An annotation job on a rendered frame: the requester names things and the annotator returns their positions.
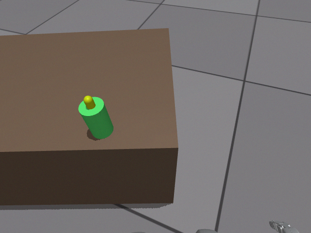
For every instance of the right robot hand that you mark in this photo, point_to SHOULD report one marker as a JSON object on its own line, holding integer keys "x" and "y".
{"x": 282, "y": 227}

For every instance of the bottle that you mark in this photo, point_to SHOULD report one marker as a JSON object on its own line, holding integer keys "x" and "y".
{"x": 96, "y": 117}

